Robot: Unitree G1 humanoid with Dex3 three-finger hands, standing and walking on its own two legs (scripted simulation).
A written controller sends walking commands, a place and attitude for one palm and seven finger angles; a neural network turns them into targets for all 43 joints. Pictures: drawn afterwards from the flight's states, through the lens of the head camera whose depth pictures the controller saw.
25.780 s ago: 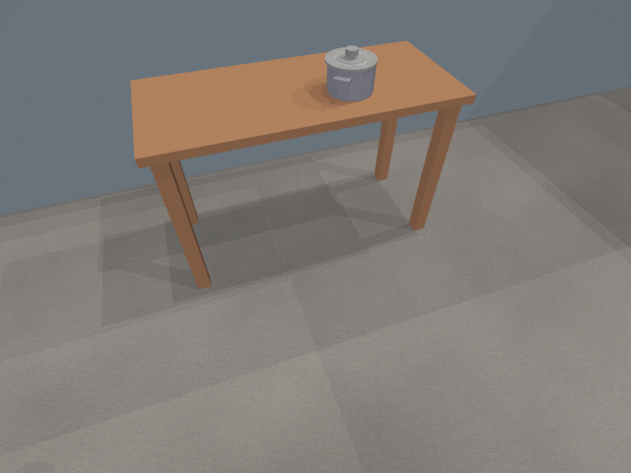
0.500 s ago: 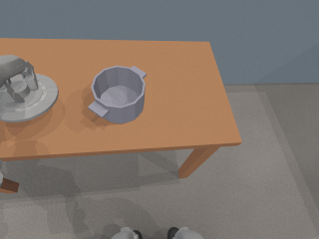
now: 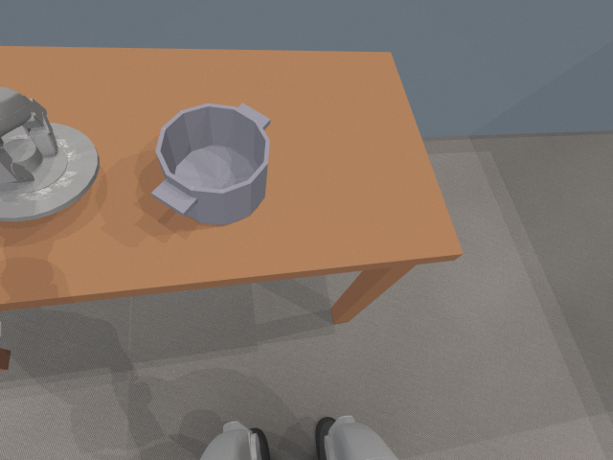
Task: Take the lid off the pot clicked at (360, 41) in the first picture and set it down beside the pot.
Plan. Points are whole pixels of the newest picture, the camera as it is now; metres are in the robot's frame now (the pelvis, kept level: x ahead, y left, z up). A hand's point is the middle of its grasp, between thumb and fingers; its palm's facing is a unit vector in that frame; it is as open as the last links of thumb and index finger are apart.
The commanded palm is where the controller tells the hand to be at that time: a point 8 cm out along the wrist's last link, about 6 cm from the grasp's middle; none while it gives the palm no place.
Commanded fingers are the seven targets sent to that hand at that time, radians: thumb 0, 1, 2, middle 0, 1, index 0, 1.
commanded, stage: lower the lid onto the table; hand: left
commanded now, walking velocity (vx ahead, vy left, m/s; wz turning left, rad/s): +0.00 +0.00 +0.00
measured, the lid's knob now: (21, 155) +0.52 +0.32 +0.00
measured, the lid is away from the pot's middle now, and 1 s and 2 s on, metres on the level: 0.24 0.26 0.26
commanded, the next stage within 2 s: open the fingers wide in 0.46 s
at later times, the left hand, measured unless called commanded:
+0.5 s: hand (11, 182) +0.48 +0.33 +0.00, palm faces -0.49 -0.13 -0.86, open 6.9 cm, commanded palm +0.54 +0.30 +0.05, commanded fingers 0.00 0.81 0.76 -0.98 -1.09 -0.90 -1.08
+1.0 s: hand (3, 218) +0.44 +0.33 -0.01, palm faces -0.51 -0.13 -0.85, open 7.0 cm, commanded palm +0.50 +0.31 +0.04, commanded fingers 0.00 0.41 0.54 -0.57 -1.04 -0.54 -1.03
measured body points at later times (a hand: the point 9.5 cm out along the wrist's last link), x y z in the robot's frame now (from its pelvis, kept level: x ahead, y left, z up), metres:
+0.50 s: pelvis -0.01 +0.00 -0.01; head +0.14 +0.06 +0.41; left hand +0.50 +0.33 +0.05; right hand -0.04 -0.27 -0.10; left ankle +0.00 +0.02 -0.70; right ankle +0.00 -0.17 -0.70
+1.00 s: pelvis -0.02 +0.00 -0.02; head +0.11 +0.05 +0.41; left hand +0.46 +0.34 +0.03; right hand -0.03 -0.28 -0.11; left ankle +0.00 +0.02 -0.70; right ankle +0.00 -0.17 -0.70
